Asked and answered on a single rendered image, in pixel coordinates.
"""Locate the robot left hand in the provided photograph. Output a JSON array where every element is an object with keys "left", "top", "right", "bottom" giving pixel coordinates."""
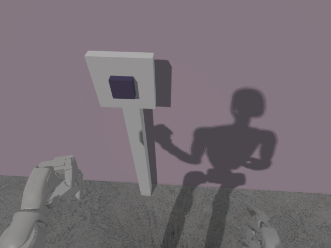
[{"left": 21, "top": 155, "right": 83, "bottom": 216}]

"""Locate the panel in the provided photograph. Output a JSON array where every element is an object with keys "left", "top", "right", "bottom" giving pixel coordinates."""
[{"left": 84, "top": 51, "right": 156, "bottom": 196}]

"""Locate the button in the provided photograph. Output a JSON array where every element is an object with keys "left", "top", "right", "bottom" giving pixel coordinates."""
[{"left": 109, "top": 76, "right": 136, "bottom": 99}]

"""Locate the robot left forearm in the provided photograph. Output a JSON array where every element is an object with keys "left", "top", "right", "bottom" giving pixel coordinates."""
[{"left": 0, "top": 210, "right": 50, "bottom": 248}]

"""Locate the robot right hand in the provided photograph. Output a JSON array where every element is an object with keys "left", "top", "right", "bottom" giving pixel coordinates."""
[{"left": 243, "top": 204, "right": 283, "bottom": 248}]

